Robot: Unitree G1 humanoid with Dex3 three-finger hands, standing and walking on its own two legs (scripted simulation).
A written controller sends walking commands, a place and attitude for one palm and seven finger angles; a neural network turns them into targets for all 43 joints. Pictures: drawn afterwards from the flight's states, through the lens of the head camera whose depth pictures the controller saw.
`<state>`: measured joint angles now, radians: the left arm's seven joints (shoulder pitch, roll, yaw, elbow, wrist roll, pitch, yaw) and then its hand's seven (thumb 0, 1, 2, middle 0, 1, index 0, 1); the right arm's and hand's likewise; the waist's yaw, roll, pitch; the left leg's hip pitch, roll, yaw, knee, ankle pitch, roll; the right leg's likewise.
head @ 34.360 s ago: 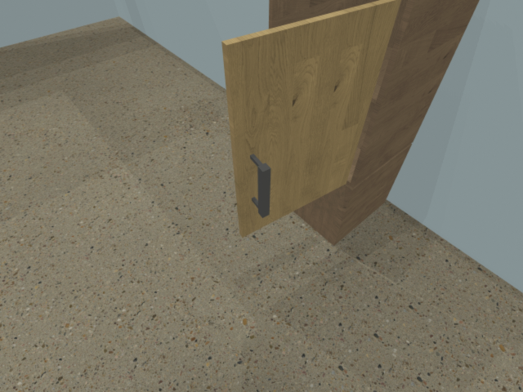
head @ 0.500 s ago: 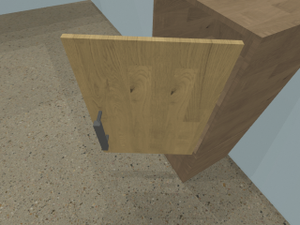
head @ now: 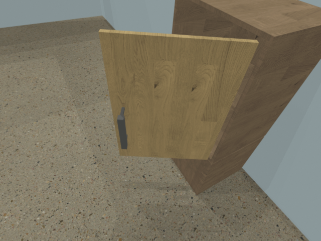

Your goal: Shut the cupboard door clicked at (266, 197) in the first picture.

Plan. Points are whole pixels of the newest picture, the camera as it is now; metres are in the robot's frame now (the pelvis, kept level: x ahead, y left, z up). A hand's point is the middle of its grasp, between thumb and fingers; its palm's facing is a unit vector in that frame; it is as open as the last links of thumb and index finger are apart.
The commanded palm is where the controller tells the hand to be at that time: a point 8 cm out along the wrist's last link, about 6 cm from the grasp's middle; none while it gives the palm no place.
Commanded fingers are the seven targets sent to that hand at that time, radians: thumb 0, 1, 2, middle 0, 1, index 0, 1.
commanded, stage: come to a stop and stand still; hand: left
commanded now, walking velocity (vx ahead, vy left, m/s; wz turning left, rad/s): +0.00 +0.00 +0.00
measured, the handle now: (123, 129) +0.52 +0.17 -0.10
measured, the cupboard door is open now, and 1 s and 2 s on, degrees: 59 59 59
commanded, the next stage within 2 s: look again from close up in 1.76 s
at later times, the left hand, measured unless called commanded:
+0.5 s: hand out of the picture -0.10 +0.19 -0.18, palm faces +0.05 -0.99 -0.16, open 7.3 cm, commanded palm none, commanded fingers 0.00 0.90 0.90 -0.20 -0.30 -0.20 -0.30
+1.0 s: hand out of the picture -0.14 +0.19 -0.18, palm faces +0.12 -0.98 -0.14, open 7.3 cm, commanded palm none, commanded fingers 0.00 0.90 0.90 -0.20 -0.30 -0.20 -0.30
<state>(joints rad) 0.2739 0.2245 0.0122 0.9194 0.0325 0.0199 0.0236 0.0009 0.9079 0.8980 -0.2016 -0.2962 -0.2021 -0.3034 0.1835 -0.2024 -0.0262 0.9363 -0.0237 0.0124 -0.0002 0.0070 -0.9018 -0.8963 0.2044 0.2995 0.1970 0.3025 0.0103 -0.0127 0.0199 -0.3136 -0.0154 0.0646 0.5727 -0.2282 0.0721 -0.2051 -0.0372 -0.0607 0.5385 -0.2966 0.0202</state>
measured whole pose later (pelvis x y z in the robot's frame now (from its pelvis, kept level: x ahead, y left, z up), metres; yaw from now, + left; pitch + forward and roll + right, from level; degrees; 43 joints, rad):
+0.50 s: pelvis -0.03 +0.02 +0.00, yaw +1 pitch -2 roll -2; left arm 0.43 0.16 0.00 1.08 0.04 0.01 0.03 0.00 0.91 0.90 -0.20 -0.30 -0.20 -0.30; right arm 0.27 -0.16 -0.03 1.10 -0.01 0.02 -0.01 0.01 -0.90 -0.90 0.20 0.30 0.20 0.30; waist 0.01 -0.01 0.02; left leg -0.32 -0.06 0.07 0.45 -0.12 0.09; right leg -0.23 -0.04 -0.01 0.48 -0.24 0.03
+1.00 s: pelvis -0.08 +0.04 +0.00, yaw +2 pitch -3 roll -2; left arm 0.44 0.12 0.04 1.07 0.04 0.02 0.03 0.00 0.91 0.90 -0.20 -0.30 -0.20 -0.30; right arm 0.24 -0.15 -0.05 1.11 -0.01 0.04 -0.01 0.01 -0.91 -0.90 0.20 0.30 0.20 0.30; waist 0.03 -0.01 0.02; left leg -0.33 -0.08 0.09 0.42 -0.11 0.11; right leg -0.26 -0.04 -0.01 0.59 -0.36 -0.02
